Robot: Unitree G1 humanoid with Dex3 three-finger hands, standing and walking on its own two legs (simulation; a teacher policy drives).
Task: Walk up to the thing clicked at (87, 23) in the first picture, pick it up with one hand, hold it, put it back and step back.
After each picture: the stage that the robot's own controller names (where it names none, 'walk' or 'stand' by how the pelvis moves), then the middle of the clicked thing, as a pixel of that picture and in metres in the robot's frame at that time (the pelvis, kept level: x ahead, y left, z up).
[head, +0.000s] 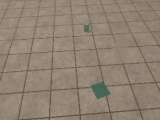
stand; (86, 27) +1.68 -0.08 -0.72
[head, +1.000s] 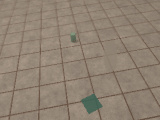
walk; (73, 37) +1.56 +0.19 -0.70
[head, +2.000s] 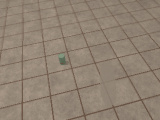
walk; (62, 59) +1.10 +0.26 -0.72
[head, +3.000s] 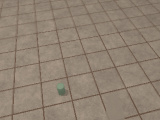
walk; (61, 89) +0.73 +0.22 -0.71
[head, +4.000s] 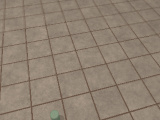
walk; (55, 116) +0.45 +0.20 -0.69
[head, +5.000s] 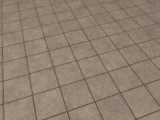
stand; out of the picture +0.39 +0.17 -0.72
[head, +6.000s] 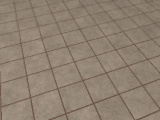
stand; out of the picture +0.37 +0.17 -0.73
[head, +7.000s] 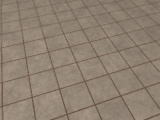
stand; out of the picture +0.37 +0.16 -0.73
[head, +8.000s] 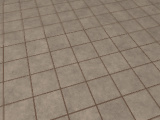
stand; out of the picture +0.37 +0.15 -0.73
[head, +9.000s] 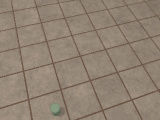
go down; (55, 109) +0.40 +0.16 -0.65
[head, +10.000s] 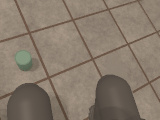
go down; (24, 61) +0.45 +0.19 -0.29
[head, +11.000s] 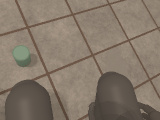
close in; (22, 56) +0.46 +0.20 -0.28
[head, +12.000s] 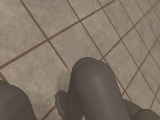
close; out of the picture +0.44 +0.24 -0.22
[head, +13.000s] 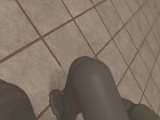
close; out of the picture +0.43 +0.24 -0.23
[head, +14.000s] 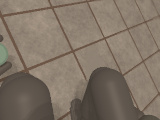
lift; out of the picture +0.38 +0.24 -0.15
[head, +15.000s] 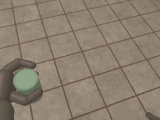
lift; (29, 87) +0.32 +0.17 +0.02
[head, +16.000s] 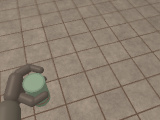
hold; (37, 90) +0.32 +0.16 +0.02
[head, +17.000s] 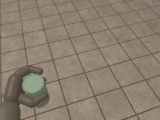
hold; (37, 91) +0.32 +0.17 +0.01
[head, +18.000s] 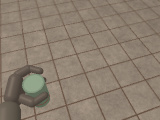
crouch; (37, 91) +0.32 +0.17 +0.02
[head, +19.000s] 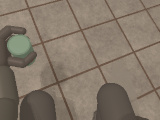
crouch; (23, 51) +0.44 +0.17 -0.08
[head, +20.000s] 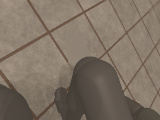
lower; out of the picture +0.43 +0.26 -0.23
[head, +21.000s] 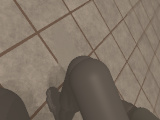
lower; out of the picture +0.44 +0.27 -0.23
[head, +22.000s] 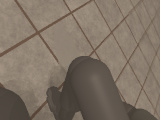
lower; out of the picture +0.45 +0.27 -0.23
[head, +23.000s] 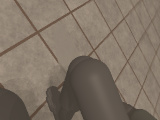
lower; out of the picture +0.45 +0.27 -0.23
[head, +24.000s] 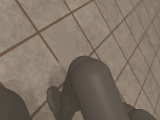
loosen; out of the picture +0.45 +0.26 -0.23
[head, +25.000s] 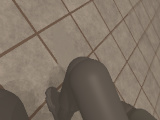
withdraw; out of the picture +0.45 +0.26 -0.25
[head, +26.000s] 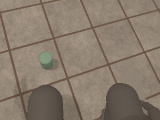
walk; (46, 61) +0.48 +0.18 -0.37
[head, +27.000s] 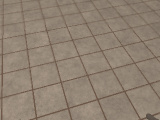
stand; out of the picture +0.40 +0.14 -0.66
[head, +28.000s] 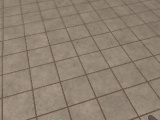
stand; out of the picture +0.42 +0.16 -0.66
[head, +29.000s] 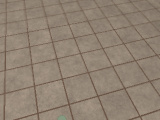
stand; out of the picture +0.41 +0.16 -0.67
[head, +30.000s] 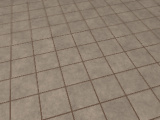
stand; out of the picture +0.41 +0.15 -0.72
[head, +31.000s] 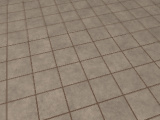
stand; out of the picture +0.40 +0.16 -0.72
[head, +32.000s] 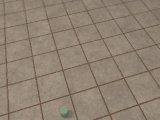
walk; (64, 111) +0.43 +0.15 -0.71
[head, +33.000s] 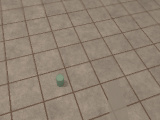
walk; (60, 80) +0.69 +0.15 -0.71
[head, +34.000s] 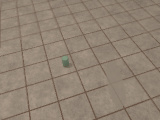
stand; (65, 61) +1.04 +0.25 -0.71
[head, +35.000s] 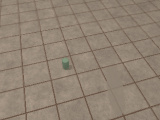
stand; (65, 63) +1.01 +0.16 -0.71
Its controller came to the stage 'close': yes
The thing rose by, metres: 0.72
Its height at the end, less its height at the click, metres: +0.00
